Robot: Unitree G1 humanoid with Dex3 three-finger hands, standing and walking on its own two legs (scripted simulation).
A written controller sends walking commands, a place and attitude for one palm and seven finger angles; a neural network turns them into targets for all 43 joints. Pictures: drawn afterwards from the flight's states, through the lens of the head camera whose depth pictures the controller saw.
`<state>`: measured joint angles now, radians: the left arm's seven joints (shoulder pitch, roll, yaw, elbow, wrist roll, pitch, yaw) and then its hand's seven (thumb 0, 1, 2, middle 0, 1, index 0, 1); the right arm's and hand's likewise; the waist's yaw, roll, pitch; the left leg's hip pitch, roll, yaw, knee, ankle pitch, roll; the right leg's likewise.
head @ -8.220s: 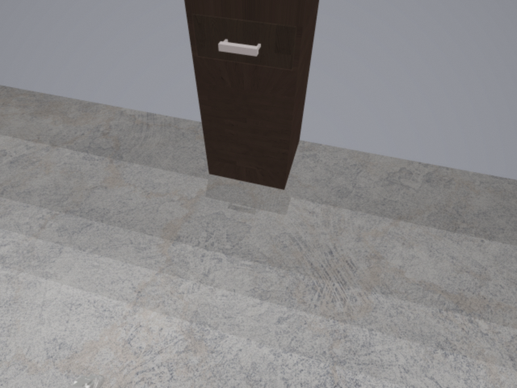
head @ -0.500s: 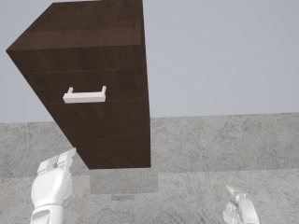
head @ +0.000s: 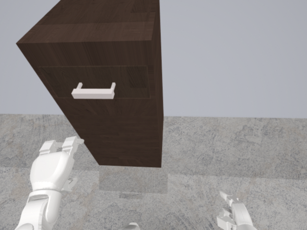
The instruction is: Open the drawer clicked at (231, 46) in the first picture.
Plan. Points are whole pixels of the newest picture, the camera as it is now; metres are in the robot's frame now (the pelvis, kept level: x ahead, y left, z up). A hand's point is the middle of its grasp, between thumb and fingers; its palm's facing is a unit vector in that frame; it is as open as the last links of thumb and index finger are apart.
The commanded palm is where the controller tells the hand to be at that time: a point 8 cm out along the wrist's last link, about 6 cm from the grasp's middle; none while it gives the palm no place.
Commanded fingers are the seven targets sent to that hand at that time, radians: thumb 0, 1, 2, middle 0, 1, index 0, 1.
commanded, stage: raise the hand with hooked fingers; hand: left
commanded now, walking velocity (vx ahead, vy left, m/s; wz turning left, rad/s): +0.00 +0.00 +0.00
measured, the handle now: (95, 89) +0.56 +0.28 +0.02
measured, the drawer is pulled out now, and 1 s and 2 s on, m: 0.00 0.00 0.00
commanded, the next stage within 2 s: move the hooked fingers above the handle in 1.12 s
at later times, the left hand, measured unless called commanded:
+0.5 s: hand (59, 137) +0.30 +0.27 +0.10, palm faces +0.11 -0.10 -0.99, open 13.4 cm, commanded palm +0.27 +0.27 +0.16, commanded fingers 0.00 -0.50 0.30 -0.30 -1.20 -0.30 -1.20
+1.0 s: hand (56, 129) +0.31 +0.26 +0.13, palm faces +0.04 -0.10 -0.99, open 13.8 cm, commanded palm +0.28 +0.27 +0.19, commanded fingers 0.00 -0.50 0.30 -0.30 -1.20 -0.30 -1.20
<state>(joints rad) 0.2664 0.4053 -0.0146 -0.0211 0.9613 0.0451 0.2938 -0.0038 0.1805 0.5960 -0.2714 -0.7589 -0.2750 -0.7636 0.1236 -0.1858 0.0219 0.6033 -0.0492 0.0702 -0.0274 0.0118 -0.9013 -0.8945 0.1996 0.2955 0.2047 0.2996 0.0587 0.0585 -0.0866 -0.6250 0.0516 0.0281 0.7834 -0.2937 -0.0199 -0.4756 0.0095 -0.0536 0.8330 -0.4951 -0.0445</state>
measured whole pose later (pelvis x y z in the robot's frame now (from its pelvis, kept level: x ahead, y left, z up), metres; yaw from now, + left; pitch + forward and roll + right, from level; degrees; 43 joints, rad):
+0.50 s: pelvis +0.01 +0.03 +0.02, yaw +0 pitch +4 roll +0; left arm 0.05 0.45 -0.06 -0.04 0.93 0.11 0.17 -0.01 -0.38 0.35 -0.31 -1.13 -0.32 -1.13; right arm 0.09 -0.23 -0.02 0.60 -0.01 0.10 -0.02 0.01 -0.90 -0.90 0.20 0.29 0.20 0.30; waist 0.07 0.07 -0.06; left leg -0.45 0.02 0.05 0.63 -0.25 0.01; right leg -0.30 -0.02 -0.03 0.65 -0.43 0.00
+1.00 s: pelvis +0.00 +0.03 +0.03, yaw +1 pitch +2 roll +0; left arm -0.07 0.50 -0.04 0.00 0.88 0.02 0.02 -0.01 -0.49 0.30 -0.32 -1.20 -0.32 -1.20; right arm 0.14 -0.26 -0.01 0.63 0.01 0.12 -0.02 0.01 -0.90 -0.89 0.20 0.30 0.20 0.30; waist 0.07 0.08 -0.01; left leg -0.37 0.01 0.04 0.51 -0.18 0.01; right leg -0.21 -0.02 -0.05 0.54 -0.36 -0.01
